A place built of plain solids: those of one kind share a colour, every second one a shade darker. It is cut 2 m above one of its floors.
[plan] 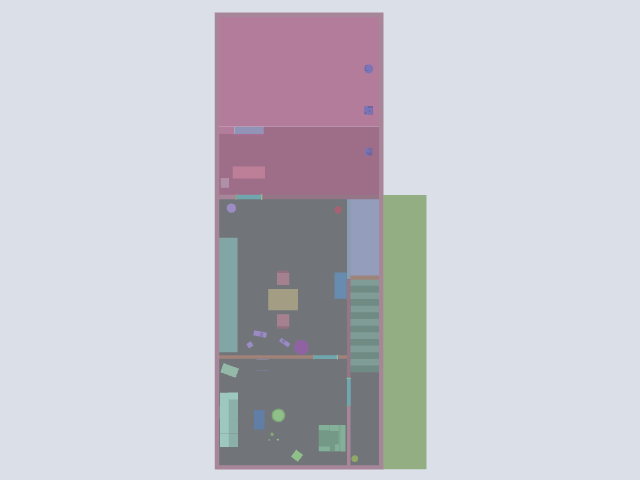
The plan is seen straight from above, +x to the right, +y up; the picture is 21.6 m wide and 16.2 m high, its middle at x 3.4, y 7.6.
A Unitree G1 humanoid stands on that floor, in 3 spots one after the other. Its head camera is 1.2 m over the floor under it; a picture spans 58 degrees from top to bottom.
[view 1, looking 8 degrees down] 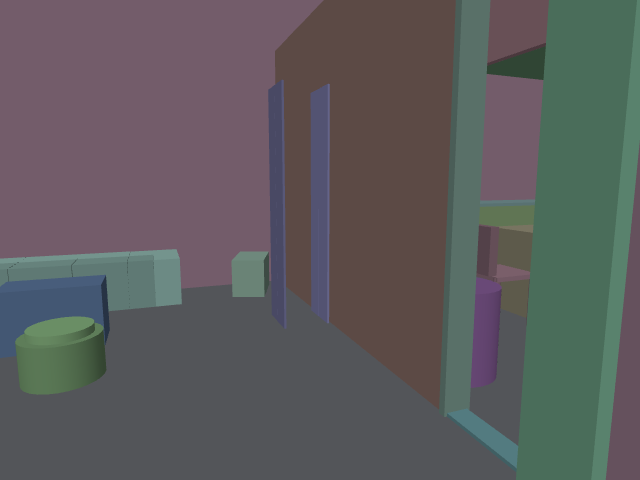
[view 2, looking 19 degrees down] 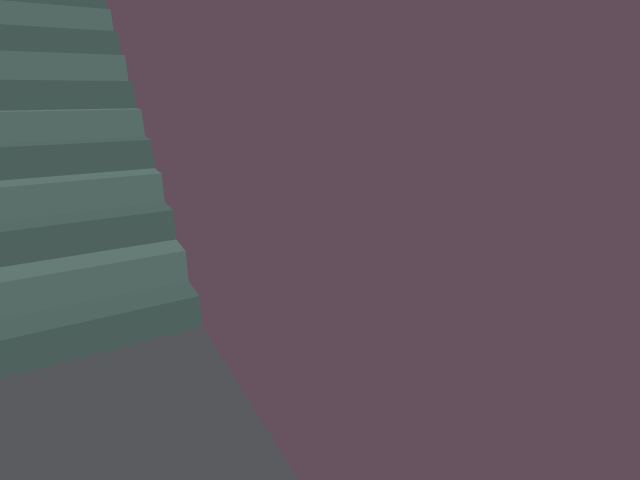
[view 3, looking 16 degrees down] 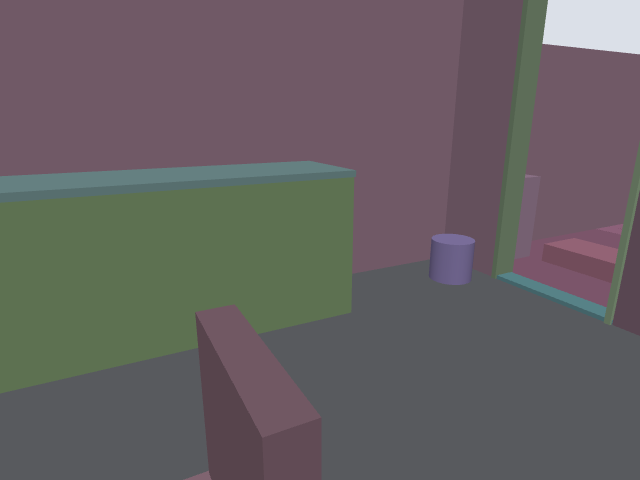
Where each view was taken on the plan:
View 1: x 4.91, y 2.24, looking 159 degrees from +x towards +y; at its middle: slotfit_storage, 3.70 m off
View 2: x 4.91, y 1.04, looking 60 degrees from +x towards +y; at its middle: wall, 1.02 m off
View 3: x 2.75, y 6.36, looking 153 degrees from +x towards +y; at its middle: kitchen_run_units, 2.51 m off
